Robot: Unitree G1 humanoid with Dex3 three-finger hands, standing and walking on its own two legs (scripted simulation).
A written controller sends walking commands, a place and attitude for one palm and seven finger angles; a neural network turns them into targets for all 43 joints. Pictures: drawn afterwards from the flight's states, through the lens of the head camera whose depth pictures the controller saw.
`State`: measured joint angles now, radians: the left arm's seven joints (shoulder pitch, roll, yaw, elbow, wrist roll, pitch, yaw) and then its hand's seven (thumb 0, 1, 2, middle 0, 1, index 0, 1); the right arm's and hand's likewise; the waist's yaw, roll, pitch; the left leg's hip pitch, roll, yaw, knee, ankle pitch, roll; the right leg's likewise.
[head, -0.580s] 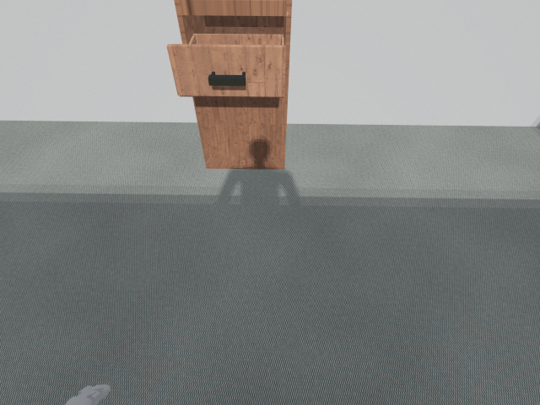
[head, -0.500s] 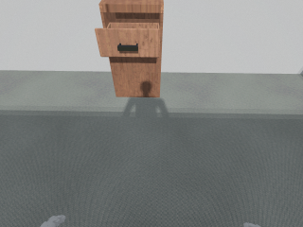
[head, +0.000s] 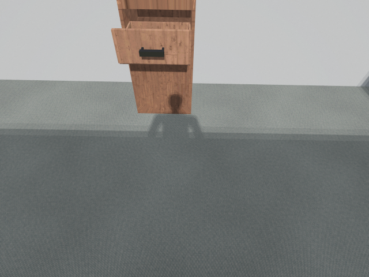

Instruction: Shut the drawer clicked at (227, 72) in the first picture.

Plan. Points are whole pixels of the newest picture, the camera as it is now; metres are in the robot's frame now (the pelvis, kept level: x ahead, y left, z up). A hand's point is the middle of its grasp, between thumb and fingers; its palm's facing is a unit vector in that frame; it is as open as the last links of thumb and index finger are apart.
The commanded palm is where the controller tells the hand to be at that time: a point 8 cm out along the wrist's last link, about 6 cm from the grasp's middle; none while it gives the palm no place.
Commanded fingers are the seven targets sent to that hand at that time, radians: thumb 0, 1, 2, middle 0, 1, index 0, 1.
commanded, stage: stand and wait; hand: left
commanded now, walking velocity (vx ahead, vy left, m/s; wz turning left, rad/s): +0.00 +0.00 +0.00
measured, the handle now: (152, 51) +1.14 +0.23 -0.07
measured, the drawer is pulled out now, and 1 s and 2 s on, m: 0.28 0.28 0.28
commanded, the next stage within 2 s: look at it before walking up in 0.24 s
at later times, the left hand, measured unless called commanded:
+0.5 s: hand out of the picture +0.08 +0.25 -0.15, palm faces -0.04 -0.94 -0.33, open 7.4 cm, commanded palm none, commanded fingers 0.00 0.90 0.90 -0.20 -0.30 -0.20 -0.30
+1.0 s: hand out of the picture +0.08 +0.25 -0.15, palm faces -0.03 -0.94 -0.34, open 7.4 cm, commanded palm none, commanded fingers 0.00 0.90 0.90 -0.20 -0.30 -0.20 -0.30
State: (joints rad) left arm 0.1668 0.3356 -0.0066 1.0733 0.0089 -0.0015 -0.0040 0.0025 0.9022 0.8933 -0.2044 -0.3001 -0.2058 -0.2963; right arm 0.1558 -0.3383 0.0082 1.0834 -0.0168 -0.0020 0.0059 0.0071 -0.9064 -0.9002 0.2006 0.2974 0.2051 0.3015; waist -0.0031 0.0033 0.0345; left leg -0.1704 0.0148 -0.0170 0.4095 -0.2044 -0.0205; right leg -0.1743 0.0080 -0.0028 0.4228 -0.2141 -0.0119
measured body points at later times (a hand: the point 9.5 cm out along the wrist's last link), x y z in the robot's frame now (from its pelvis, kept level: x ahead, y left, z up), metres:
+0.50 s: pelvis +0.00 +0.00 +0.00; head +0.00 +0.00 +0.45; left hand +0.08 +0.30 -0.13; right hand +0.07 -0.29 -0.13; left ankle +0.01 +0.13 -0.74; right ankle +0.01 -0.11 -0.74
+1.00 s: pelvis +0.01 +0.01 +0.00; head +0.01 +0.00 +0.45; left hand +0.08 +0.30 -0.13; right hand +0.09 -0.29 -0.13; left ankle +0.01 +0.13 -0.74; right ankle +0.01 -0.11 -0.74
